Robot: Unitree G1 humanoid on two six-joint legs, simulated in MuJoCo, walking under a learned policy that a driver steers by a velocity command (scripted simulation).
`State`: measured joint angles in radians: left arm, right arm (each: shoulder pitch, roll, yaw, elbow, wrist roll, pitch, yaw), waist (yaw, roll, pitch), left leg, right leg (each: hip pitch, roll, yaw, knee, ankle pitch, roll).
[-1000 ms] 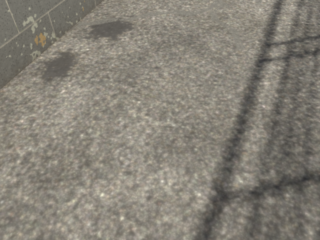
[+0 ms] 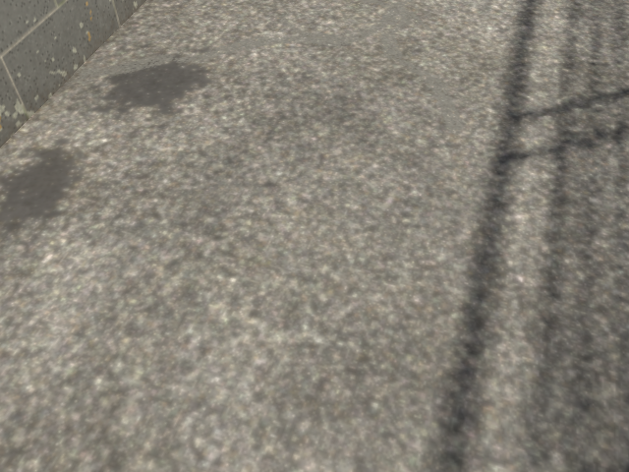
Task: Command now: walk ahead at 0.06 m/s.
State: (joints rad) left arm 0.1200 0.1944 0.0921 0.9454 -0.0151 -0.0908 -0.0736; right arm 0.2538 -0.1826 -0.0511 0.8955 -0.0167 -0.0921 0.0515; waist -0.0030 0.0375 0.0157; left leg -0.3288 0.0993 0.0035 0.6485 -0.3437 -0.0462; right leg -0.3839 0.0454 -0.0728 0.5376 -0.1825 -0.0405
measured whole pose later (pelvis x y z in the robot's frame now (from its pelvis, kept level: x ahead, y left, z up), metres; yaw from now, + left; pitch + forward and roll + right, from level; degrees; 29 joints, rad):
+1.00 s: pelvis +0.15 +0.01 +0.01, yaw +0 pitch +1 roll +0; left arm -0.07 0.24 0.05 0.96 -0.04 -0.06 -0.04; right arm 0.51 -0.16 -0.06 1.03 0.00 -0.08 -0.01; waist -0.09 -0.02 0.02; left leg 0.09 0.02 0.06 0.25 -0.35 -0.01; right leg -0.57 -0.07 -0.05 0.67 -0.15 -0.04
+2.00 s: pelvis +0.33 -0.02 +0.01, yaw -1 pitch -1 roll +0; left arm 0.16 0.20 0.02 1.08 0.00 0.01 0.02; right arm 0.16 -0.18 -0.04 1.08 -0.01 -0.01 -0.04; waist 0.01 0.00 0.04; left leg -0.21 0.03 0.02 0.50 -0.26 -0.01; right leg -0.18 0.01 -0.06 0.50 -0.29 -0.03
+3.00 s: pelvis +0.49 +0.05 +0.02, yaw -10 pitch +2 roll +0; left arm 0.16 0.25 0.08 0.93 -0.03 -0.05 -0.01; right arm 0.43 -0.16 -0.03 1.13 -0.02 -0.12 -0.03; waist -0.06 -0.04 -0.03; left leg -0.03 0.00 0.19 0.29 -0.29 0.03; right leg -0.74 -0.06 0.08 1.01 -0.03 -0.08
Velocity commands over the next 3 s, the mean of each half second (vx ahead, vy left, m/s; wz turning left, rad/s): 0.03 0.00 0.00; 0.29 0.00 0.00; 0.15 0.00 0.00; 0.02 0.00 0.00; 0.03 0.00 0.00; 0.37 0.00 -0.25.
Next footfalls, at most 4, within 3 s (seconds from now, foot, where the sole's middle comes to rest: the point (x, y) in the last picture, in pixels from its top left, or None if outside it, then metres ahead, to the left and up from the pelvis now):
1.08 right None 0.35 -0.12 -0.76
1.46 left None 0.37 0.11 -0.76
2.72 left None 0.46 0.15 -0.76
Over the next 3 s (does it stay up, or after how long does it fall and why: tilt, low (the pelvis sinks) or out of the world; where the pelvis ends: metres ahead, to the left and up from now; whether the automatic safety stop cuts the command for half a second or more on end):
stays up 0.49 0.05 0.02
